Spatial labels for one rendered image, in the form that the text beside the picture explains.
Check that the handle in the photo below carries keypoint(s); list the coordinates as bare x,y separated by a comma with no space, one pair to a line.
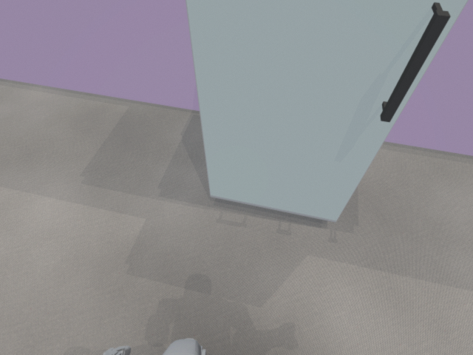
425,45

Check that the left robot thigh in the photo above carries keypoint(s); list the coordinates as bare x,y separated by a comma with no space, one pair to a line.
185,347

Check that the fridge door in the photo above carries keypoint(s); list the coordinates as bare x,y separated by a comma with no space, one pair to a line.
291,93

